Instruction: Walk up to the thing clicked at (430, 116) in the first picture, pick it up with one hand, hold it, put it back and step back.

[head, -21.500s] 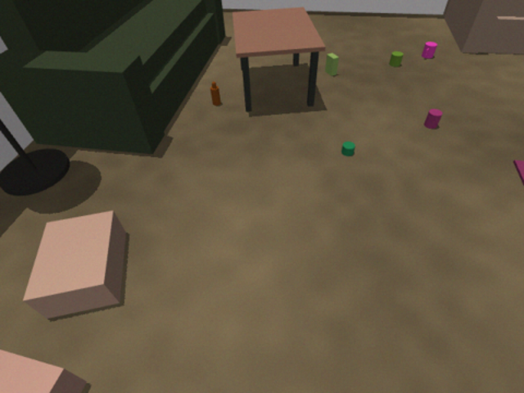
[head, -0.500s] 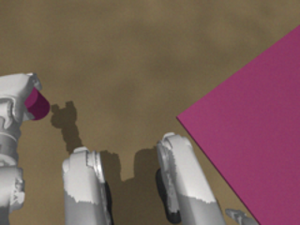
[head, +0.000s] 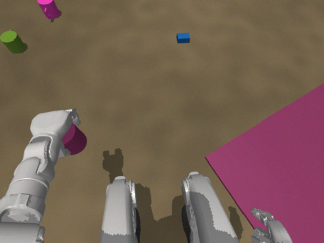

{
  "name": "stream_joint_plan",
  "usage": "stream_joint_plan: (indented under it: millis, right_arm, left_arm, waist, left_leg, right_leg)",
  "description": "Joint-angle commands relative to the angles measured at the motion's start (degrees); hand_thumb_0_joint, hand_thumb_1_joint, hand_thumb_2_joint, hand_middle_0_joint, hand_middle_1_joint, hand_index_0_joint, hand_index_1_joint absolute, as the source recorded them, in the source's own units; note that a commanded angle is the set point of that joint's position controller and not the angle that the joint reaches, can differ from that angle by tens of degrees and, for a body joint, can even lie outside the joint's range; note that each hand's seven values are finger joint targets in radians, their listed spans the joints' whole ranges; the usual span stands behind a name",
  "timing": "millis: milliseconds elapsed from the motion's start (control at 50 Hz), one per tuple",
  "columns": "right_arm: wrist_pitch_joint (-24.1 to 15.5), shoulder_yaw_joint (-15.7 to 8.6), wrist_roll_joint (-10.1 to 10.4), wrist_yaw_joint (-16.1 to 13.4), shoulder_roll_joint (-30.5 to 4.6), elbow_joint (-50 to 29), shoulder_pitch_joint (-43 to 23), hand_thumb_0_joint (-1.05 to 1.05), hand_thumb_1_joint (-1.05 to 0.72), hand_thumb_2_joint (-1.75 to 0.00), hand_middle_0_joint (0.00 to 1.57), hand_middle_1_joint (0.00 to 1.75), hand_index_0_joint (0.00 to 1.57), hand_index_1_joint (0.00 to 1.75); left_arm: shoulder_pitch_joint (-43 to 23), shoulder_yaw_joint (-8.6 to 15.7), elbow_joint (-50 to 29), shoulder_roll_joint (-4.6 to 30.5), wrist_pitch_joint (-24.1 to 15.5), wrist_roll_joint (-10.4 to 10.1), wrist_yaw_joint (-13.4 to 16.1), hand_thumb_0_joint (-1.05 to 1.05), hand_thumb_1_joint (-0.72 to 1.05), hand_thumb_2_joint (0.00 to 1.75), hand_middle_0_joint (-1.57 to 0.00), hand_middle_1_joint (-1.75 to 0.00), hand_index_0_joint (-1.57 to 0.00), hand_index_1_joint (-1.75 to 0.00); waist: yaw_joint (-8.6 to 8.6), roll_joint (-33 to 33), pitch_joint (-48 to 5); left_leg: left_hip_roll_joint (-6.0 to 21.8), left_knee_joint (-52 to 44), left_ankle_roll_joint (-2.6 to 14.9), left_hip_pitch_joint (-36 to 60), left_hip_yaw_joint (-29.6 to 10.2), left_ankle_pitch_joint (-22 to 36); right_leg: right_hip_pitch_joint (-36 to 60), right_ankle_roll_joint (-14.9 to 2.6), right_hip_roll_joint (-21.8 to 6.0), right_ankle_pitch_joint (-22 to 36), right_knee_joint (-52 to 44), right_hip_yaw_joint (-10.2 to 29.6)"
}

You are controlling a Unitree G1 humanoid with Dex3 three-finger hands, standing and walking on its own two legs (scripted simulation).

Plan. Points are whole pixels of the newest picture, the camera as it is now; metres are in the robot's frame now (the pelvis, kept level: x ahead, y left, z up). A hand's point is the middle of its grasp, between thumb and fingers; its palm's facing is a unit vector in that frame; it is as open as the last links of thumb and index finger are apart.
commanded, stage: lift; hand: left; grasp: from above
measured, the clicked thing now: (67, 137) +0.42 +0.27 -0.12
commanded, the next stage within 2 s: hold in 0.82 s
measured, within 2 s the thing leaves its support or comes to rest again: neither
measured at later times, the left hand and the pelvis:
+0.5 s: hand (33, 125) +0.37 +0.25 +0.08, palm faces -0.44 -0.09 -0.89, open 10.3 cm; pelvis +0.04 +0.00 +0.16, yaw +2 degrees
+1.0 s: hand (16, 97) +0.38 +0.24 +0.16, palm faces -0.42 -0.09 -0.90, open 10.3 cm; pelvis +0.07 +0.00 +0.22, yaw +2 degrees
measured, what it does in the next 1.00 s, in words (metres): rises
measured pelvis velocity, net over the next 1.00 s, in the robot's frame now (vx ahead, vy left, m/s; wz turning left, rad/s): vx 0.07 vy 0.00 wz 0.03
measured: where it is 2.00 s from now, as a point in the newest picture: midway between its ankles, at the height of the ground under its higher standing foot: outside the picture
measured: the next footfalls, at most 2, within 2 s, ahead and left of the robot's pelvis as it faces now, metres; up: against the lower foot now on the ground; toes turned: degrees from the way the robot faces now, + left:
none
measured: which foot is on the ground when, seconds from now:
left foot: down 0.00-1.00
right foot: down 0.00-1.00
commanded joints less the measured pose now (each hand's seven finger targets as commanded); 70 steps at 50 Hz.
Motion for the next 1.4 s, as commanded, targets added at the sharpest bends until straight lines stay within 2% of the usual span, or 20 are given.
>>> stream_joint_plan:
  millis: [0,40,60,80,140,200,240,340,380,460,600,720,800,840,980,1100,1200,1240,1280,1380]
  right_arm:
    - [-1.3,-3.7,0.7,-1.9,-9.8,-3.5,6.2,0.00,-0.91,-0.90,0.20,0.30,0.20,0.30]
    - [-1.6,-3.6,1.0,-2.5,-9.7,-3.3,5.6,0.00,-0.91,-0.90,0.20,0.30,0.20,0.30]
    - [-1.8,-3.3,1.1,-2.8,-8.9,-2.8,5.6,0.00,-0.91,-0.90,0.20,0.30,0.20,0.30]
    - [-1.9,-3.4,1.2,-3.0,-9.0,-3.2,5.1,0.00,-0.91,-0.90,0.20,0.30,0.20,0.30]
    - [-2.8,-3.1,1.5,-3.8,-8.1,-2.2,5.6,0.00,-0.91,-0.91,0.20,0.30,0.20,0.30]
    - [-3.8,-3.2,1.6,-4.3,-8.1,-1.8,5.4,0.00,-0.91,-0.90,0.20,0.30,0.20,0.30]
    - [-4.3,-3.4,1.6,-4.5,-8.3,-1.7,5.4,0.00,-0.91,-0.90,0.20,0.30,0.20,0.30]
    - [-5.4,-3.3,1.5,-4.6,-7.8,-1.4,5.8,0.00,-0.91,-0.90,0.20,0.30,0.20,0.30]
    - [-5.6,-3.3,1.5,-4.7,-7.6,-1.3,6.4,0.00,-0.91,-0.91,0.20,0.30,0.20,0.30]
    - [-5.7,-3.8,1.6,-4.7,-7.9,-0.6,7.4,0.00,-0.91,-0.91,0.20,0.30,0.20,0.30]
    - [-5.4,-4.1,1.4,-4.3,-7.9,-0.1,7.9,0.00,-0.91,-0.90,0.20,0.30,0.20,0.30]
    - [-5.2,-4.4,1.4,-4.2,-7.8,-0.4,7.6,0.00,-0.90,-0.90,0.20,0.30,0.20,0.30]
    - [-4.9,-4.5,1.6,-4.1,-8.1,-0.8,7.2,0.00,-0.91,-0.90,0.20,0.30,0.20,0.30]
    - [-4.9,-4.5,1.5,-3.9,-7.7,-0.7,7.0,0.00,-0.90,-0.90,0.20,0.30,0.20,0.30]
    - [-4.4,-4.8,1.9,-3.8,-8.3,-1.4,5.6,0.00,-0.90,-0.90,0.20,0.30,0.20,0.30]
    - [-4.1,-4.8,2.0,-3.6,-8.4,-2.0,5.0,0.00,-0.90,-0.90,0.20,0.30,0.20,0.30]
    - [-3.6,-4.7,2.3,-3.5,-8.3,-3.4,3.7,0.00,-0.90,-0.90,0.20,0.30,0.20,0.30]
    - [-3.4,-4.7,2.4,-3.6,-8.4,-3.9,3.1,0.00,-0.90,-0.90,0.20,0.30,0.20,0.30]
    - [-3.3,-4.3,2.5,-3.5,-8.0,-4.5,2.6,0.00,-0.90,-0.90,0.20,0.30,0.20,0.30]
    - [-3.0,-4.2,2.6,-3.5,-8.0,-5.2,1.5,0.00,-0.90,-0.90,0.20,0.30,0.20,0.30]
  left_arm:
    - [-14.7,3.6,-13.9,12.2,1.2,-1.2,2.0,0.00,0.52,0.95,-0.85,-1.00,-0.88,-0.96]
    - [-11.7,4.9,-13.5,13.1,1.5,-1.0,2.3,0.00,0.50,0.97,-0.86,-0.97,-0.88,-0.95]
    - [-11.7,3.5,-13.1,11.4,1.5,-0.8,2.3,0.00,0.51,0.97,-0.86,-0.98,-0.88,-0.95]
    - [-11.1,4.1,-13.7,11.7,1.5,-1.2,2.4,0.00,0.53,0.99,-0.87,-0.98,-0.89,-0.96]
    - [-10.6,2.0,-11.0,9.3,1.6,-1.0,2.7,0.00,0.52,0.99,-0.87,-1.00,-0.89,-0.98]
    - [-7.9,0.5,-8.5,6.8,1.3,-1.0,3.0,0.00,0.52,0.97,-0.86,-1.00,-0.88,-0.97]
    - [-9.1,1.0,-8.3,7.6,1.2,-0.6,3.4,0.00,0.51,0.99,-0.85,-1.00,-0.88,-0.98]
    - [-7.7,-0.1,-5.2,5.2,0.8,-0.6,4.6,0.00,0.50,0.96,-0.83,-1.00,-0.86,-0.97]
    - [-8.9,-1.3,-6.1,4.0,0.6,0.0,5.2,0.00,0.51,0.96,-0.84,-1.00,-0.87,-0.97]
    - [-7.3,-0.3,-4.8,4.7,1.1,0.0,6.6,0.00,0.52,0.95,-0.85,-0.99,-0.88,-0.96]
    - [-7.4,-1.5,-4.3,2.9,2.8,0.1,7.6,0.00,0.52,0.97,-0.86,-0.98,-0.89,-0.95]
    - [-6.2,-3.0,-5.0,1.1,3.3,-0.7,6.5,0.00,0.52,0.96,-0.86,-0.97,-0.89,-0.94]
    - [-4.8,-2.2,-5.1,2.1,3.7,-0.5,6.3,0.00,0.50,0.95,-0.85,-0.95,-0.88,-0.93]
    - [-6.0,-3.3,-6.6,0.5,3.6,-0.8,5.9,0.00,0.50,0.95,-0.85,-0.96,-0.88,-0.93]
    - [-6.5,-3.0,-9.4,2.2,3.2,0.3,4.5,0.00,0.49,0.93,-0.84,-0.95,-0.87,-0.91]
    - [-4.8,-3.3,-9.8,1.3,3.1,-0.6,2.6,0.00,0.49,0.95,-0.82,-0.97,-0.86,-0.93]
    - [-3.2,-4.1,-11.3,0.9,3.2,-0.5,0.6,0.00,0.49,0.93,-0.83,-0.95,-0.86,-0.92]
    - [-3.9,-2.9,-13.2,2.5,2.9,-0.7,0.2,0.00,0.50,0.93,-0.82,-0.97,-0.86,-0.93]
    - [-3.1,-3.6,-13.6,1.2,3.1,-0.7,-0.2,0.00,0.49,0.94,-0.82,-0.97,-0.86,-0.94]
    - [-2.6,-3.0,-15.7,2.0,3.1,-0.4,-1.1,0.00,0.50,0.94,-0.81,-0.99,-0.85,-0.95]
  waist:
    - [-1.12,6.5,-30.6]
    - [-0.22,5.5,-28.3]
    - [-1.03,5.2,-26.2]
    - [-0.46,4.5,-26.2]
    - [-1.34,2.2,-21.6]
    - [-0.30,2.5,-18.3]
    - [-0.16,2.6,-18.5]
    - [0.45,2.2,-15.2]
    - [0.36,2.0,-15.8]
    - [1.12,1.2,-15.5]
    - [1.52,0.9,-13.9]
    - [1.43,-1.8,-12.3]
    - [1.99,-2.2,-10.7]
    - [1.63,-0.9,-11.0]
    - [2.59,-0.5,-10.9]
    - [2.78,-1.0,-9.1]
    - [3.32,-2.0,-8.2]
    - [3.73,-1.3,-8.0]
    - [3.75,-1.5,-6.7]
    - [4.40,-1.8,-7.0]
  left_leg:
    - [-1.1,-22.2,1.22,34.8,0.8,3.3]
    - [-1.1,-25.7,1.10,37.3,0.5,2.1]
    - [-1.3,-26.4,1.10,37.6,1.0,3.1]
    - [-1.1,-28.1,1.08,39.4,0.7,2.7]
    - [-1.6,-31.0,1.18,41.7,2.0,4.4]
    - [-1.3,-36.3,0.70,45.7,1.1,3.7]
    - [-1.2,-38.9,0.56,48.7,0.8,4.5]
    - [-1.2,-44.9,0.30,53.4,0.6,5.9]
    - [-1.7,-46.1,0.38,56.0,1.6,8.9]
    - [-1.9,-49.1,0.32,60.6,2.6,14.3]
    - [-1.9,-54.5,0.06,67.7,3.0,20.6]
    - [-2.5,-57.9,0.39,71.4,3.8,23.7]
    - [-2.5,-60.6,0.35,73.8,4.0,24.7]
    - [-2.6,-61.5,0.10,75.2,4.1,25.4]
    - [-2.6,-64.4,-0.02,79.5,4.4,29.6]
    - [-2.3,-66.2,0.00,81.5,4.6,31.7]
    - [-2.5,-67.4,0.21,82.3,5.0,32.2]
    - [-2.4,-68.1,0.12,82.6,4.8,31.3]
    - [-2.5,-68.8,0.23,82.4,5.0,29.6]
    - [-2.7,-69.6,0.31,83.4,5.1,29.7]
  right_leg:
    - [21.3,-3.10,1.3,7.5,-20.3,-1.7]
    - [24.6,-3.04,1.3,6.7,-23.2,-1.4]
    - [25.7,-3.00,1.2,7.2,-24.8,-0.9]
    - [27.4,-3.01,1.2,6.8,-26.3,-0.8]
    - [31.6,-2.95,1.2,7.5,-31.9,0.4]
    - [34.2,-3.12,1.1,6.8,-35.1,0.6]
    - [37.1,-3.16,1.3,7.5,-37.4,0.7]
    - [42.2,-2.96,1.4,9.1,-42.5,0.9]
    - [45.6,-2.95,1.4,11.6,-44.8,1.2]
    - [50.8,-2.85,1.2,16.1,-48.8,1.8]
    - [57.5,-2.60,0.9,22.0,-54.0,2.1]
    - [63.2,-1.93,0.5,26.1,-58.7,3.0]
    - [65.5,-1.98,0.5,26.5,-61.2,2.8]
    - [66.4,-2.09,0.6,26.8,-61.8,2.9]
    - [69.7,-2.18,0.7,30.2,-63.7,2.6]
    - [71.2,-2.32,1.0,31.4,-65.3,2.5]
    - [72.9,-2.22,0.9,32.2,-66.3,2.7]
    - [73.0,-2.34,1.0,30.9,-66.8,2.6]
    - [72.8,-2.33,0.9,29.7,-67.4,2.9]
    - [74.5,-2.15,0.8,29.8,-68.3,3.1]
